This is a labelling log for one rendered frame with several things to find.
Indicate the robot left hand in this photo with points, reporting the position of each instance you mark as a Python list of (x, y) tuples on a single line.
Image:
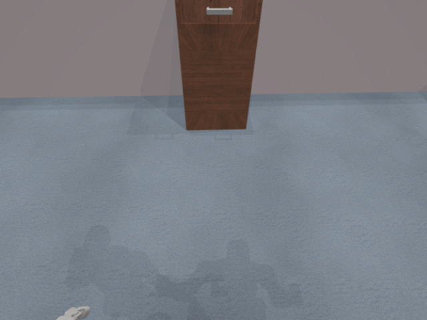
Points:
[(75, 313)]

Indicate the handle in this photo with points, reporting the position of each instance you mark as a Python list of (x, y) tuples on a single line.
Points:
[(219, 11)]

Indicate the drawer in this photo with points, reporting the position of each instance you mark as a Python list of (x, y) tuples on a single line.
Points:
[(195, 11)]

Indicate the cabinet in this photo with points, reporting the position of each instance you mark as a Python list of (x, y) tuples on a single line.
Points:
[(217, 67)]

